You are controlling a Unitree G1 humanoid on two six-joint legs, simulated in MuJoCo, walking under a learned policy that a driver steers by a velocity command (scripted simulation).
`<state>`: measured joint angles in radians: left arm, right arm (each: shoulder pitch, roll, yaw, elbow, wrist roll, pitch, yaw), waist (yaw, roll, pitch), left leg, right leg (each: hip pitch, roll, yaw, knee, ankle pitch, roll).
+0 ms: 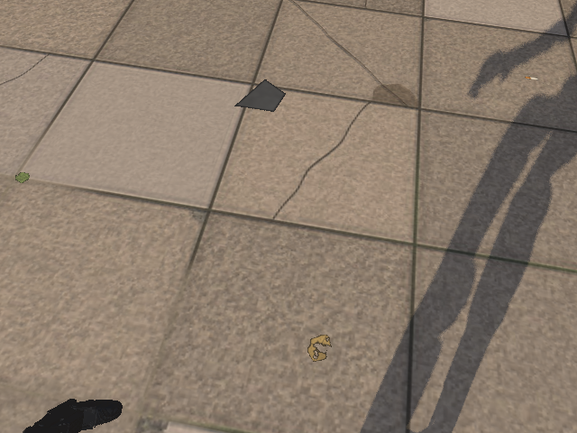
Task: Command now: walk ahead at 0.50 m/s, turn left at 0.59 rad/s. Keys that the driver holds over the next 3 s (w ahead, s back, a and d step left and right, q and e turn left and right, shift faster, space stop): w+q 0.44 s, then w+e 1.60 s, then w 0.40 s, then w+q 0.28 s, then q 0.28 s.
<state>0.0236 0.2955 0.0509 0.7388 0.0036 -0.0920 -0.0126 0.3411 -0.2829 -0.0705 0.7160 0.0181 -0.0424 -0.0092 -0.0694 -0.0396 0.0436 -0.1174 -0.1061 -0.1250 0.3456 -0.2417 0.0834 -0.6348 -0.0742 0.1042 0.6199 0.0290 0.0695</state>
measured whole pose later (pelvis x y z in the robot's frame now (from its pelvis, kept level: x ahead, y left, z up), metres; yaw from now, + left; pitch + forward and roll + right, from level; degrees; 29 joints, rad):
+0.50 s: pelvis +0.27 -0.03 +0.00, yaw +18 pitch +1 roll -2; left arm 0.32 0.29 0.07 0.87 0.00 -0.09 -0.01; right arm 0.15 -0.30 -0.07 0.62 0.02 -0.02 0.02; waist 0.09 0.04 0.04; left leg -0.68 0.10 -0.05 0.80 -0.07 0.01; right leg -0.01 0.01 -0.17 0.24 -0.25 -0.01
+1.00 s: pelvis +0.52 +0.09 +0.00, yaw +7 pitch +0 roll +2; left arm 0.14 0.30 0.06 0.81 -0.02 -0.03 -0.03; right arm 0.33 -0.27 -0.08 0.81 -0.01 -0.09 -0.01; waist -0.05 -0.05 0.03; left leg 0.01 -0.02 0.22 0.23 -0.24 0.03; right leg -0.68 -0.12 0.04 0.82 -0.01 0.01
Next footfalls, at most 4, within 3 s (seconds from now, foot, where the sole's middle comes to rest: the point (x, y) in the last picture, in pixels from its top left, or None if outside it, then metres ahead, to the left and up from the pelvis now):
0.14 right None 0.27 -0.15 -0.78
0.64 left None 0.47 0.19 -0.78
1.18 right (268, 300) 0.80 -0.01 -0.78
1.66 left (208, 209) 1.11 0.16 -0.78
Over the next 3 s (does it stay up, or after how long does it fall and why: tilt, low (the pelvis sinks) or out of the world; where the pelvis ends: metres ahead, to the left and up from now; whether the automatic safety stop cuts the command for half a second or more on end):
stays up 1.56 -0.24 0.00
